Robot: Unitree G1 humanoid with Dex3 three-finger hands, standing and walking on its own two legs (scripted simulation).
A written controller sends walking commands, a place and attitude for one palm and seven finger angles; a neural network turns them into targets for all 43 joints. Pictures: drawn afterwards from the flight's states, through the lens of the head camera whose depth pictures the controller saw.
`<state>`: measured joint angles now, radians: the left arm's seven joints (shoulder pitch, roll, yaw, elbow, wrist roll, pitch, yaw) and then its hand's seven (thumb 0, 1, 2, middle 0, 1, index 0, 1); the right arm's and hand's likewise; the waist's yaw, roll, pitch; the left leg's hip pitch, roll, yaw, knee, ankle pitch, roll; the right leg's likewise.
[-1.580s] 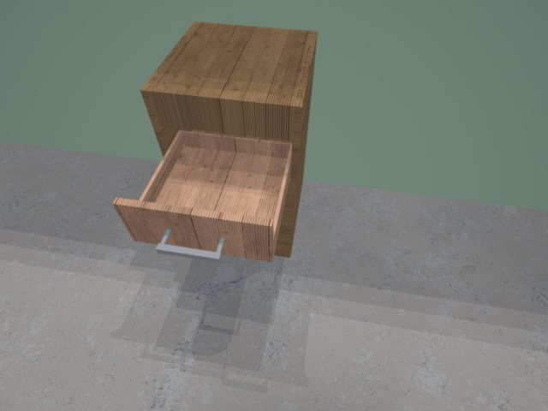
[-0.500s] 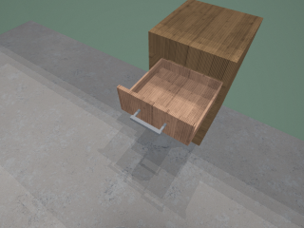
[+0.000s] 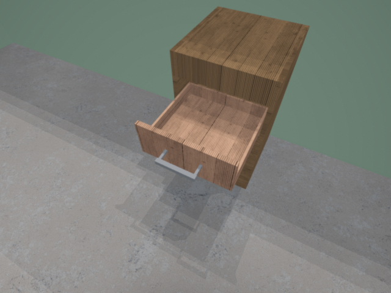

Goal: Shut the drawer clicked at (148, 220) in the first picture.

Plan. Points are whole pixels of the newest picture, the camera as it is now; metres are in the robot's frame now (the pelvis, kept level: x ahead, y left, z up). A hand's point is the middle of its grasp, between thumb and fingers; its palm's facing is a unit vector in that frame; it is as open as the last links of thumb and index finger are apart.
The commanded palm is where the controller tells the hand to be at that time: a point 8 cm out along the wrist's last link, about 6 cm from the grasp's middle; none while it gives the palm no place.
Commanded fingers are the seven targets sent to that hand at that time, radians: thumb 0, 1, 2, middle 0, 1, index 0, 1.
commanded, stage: look at it before walking up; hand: left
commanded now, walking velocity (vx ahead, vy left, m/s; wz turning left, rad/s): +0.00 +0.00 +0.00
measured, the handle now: (178, 164) +0.53 +0.09 -0.22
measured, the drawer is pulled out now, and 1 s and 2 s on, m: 0.30 0.30 0.30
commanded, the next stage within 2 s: turn to face it in 0.26 s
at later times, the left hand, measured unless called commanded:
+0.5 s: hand out of the picture -0.04 +0.16 -0.18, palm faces +0.05 -0.99 -0.16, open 7.4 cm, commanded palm none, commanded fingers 0.00 0.90 0.90 -0.20 -0.30 -0.20 -0.30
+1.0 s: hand out of the picture +0.07 +0.22 -0.19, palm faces -0.18 -0.95 -0.25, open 7.4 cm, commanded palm none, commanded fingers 0.00 0.90 0.90 -0.20 -0.30 -0.20 -0.30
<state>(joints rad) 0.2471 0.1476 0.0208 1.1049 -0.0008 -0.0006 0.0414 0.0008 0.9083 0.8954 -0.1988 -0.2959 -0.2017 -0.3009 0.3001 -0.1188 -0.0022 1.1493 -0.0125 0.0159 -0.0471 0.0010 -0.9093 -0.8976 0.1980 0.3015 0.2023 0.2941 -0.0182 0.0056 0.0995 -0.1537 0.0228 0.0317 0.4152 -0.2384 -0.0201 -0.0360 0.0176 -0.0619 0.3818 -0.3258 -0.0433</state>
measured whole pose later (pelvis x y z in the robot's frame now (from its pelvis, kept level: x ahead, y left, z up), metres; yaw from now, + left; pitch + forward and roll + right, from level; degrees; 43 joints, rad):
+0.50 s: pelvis +0.00 +0.01 +0.00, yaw -2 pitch -1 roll +1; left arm 0.33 0.10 0.02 1.13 0.00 0.01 0.03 0.00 0.90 0.90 -0.20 -0.30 -0.20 -0.30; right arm 0.26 -0.13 -0.02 1.13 -0.01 0.01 -0.06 0.01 -0.92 -0.90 0.20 0.30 0.20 0.29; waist 0.01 0.00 0.10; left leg -0.18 0.03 0.06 0.45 -0.26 -0.01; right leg -0.07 0.01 -0.04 0.42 -0.34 -0.03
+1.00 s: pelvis -0.01 +0.03 -0.01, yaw -16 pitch +1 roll +0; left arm 0.23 0.21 0.10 0.97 0.01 0.06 0.02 0.00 0.90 0.90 -0.20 -0.30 -0.20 -0.30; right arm 0.10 -0.19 -0.06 0.92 -0.01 0.00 -0.05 0.00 -0.91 -0.90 0.20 0.30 0.20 0.29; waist 0.02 -0.01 0.10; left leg -0.29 0.04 0.01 0.54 -0.25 -0.01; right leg -0.25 0.10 0.18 0.62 -0.39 -0.02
